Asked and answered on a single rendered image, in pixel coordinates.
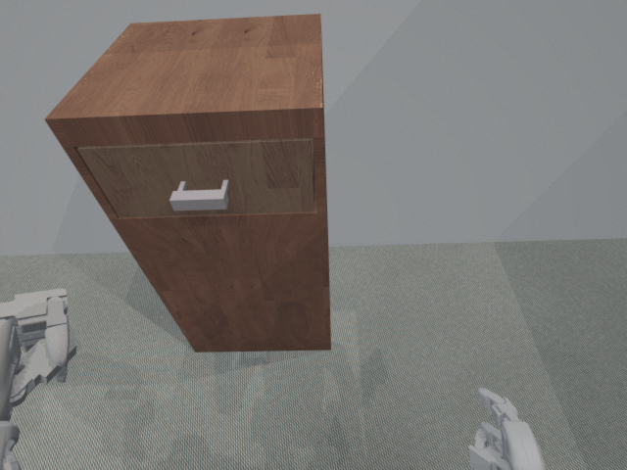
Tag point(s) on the robot left hand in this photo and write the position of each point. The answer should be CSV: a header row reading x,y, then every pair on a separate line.
x,y
39,323

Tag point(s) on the drawer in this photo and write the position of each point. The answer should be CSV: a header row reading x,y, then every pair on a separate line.
x,y
272,175

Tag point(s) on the robot right hand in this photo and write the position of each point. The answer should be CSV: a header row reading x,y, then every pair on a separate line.
x,y
513,448

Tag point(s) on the handle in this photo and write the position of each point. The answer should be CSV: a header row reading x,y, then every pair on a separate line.
x,y
199,200

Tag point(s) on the cabinet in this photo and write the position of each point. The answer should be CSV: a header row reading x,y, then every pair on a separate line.
x,y
237,282

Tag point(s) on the robot left forearm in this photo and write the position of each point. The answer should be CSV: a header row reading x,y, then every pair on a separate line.
x,y
9,436

